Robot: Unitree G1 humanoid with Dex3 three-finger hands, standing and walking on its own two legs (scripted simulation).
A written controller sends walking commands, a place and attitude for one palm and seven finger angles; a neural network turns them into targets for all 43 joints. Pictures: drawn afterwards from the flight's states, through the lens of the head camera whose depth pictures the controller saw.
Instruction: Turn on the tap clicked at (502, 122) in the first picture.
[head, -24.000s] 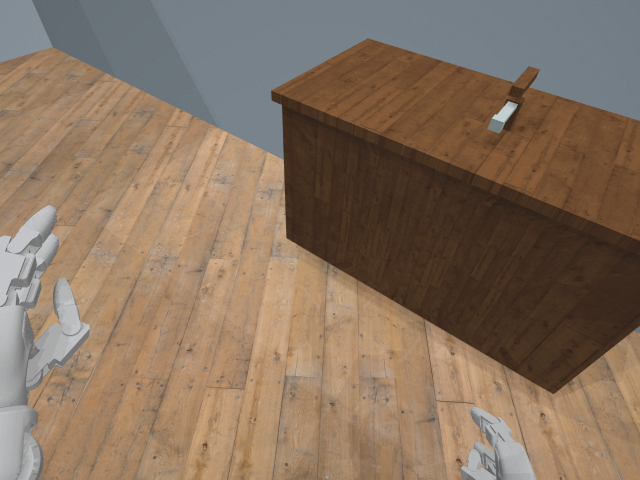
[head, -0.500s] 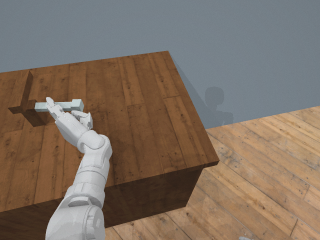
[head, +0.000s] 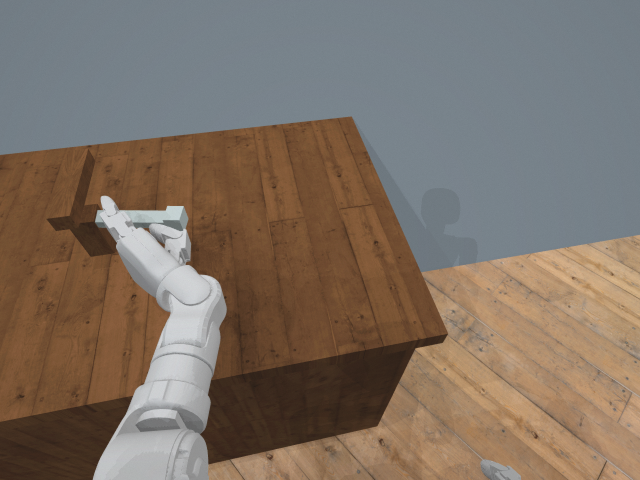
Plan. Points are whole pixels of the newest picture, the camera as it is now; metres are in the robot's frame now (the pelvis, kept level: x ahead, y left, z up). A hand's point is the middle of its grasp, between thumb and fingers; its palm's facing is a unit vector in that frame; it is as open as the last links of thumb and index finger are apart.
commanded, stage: lift the hand up off the lever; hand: left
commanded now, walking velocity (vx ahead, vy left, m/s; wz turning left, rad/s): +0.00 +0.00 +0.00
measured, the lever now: (175, 219) +0.46 +0.23 +0.05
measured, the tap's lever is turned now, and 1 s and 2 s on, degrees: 78 78 78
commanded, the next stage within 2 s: draw the hand back beside the body in 1.36 s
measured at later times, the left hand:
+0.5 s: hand (179, 229) +0.40 +0.20 +0.09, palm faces +0.78 -0.62 -0.08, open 7.8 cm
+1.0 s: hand (165, 230) +0.38 +0.20 +0.12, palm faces +0.77 -0.63 -0.07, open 7.8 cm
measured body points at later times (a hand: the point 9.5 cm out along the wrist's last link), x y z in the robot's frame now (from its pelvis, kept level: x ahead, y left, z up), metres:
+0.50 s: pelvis +0.00 +0.00 +0.01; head +0.02 -0.01 +0.46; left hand +0.36 +0.23 +0.10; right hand +0.13 -0.25 -0.12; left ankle -0.02 +0.12 -0.72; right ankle +0.00 -0.08 -0.72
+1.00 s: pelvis +0.00 +0.00 +0.01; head +0.00 -0.01 +0.46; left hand +0.34 +0.23 +0.12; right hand +0.16 -0.24 -0.10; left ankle -0.02 +0.12 -0.72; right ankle +0.00 -0.08 -0.72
